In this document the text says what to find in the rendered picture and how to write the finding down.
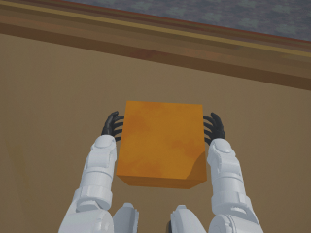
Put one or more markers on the robot left upper arm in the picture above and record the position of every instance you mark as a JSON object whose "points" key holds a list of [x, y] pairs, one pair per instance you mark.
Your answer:
{"points": [[93, 221]]}

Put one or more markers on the right robot forearm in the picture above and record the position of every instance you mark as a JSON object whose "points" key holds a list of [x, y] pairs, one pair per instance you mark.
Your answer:
{"points": [[229, 195]]}

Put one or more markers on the robot right upper arm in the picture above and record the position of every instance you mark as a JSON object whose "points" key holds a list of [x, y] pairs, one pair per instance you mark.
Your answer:
{"points": [[225, 223]]}

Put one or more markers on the right robot hand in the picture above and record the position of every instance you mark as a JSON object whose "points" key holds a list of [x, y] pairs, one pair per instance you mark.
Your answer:
{"points": [[216, 128]]}

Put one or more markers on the left robot shin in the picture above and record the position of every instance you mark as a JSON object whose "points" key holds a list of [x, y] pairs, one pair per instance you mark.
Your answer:
{"points": [[126, 204]]}

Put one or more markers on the right robot thigh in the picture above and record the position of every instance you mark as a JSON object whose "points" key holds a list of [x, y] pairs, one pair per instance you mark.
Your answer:
{"points": [[185, 221]]}

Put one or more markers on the left robot hand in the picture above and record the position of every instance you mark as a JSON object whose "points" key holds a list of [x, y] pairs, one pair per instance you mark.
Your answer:
{"points": [[110, 125]]}

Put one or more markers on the carton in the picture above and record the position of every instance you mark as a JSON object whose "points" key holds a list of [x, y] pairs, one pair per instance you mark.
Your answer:
{"points": [[162, 145]]}

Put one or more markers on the left robot forearm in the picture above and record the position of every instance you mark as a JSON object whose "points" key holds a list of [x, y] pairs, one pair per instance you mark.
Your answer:
{"points": [[94, 191]]}

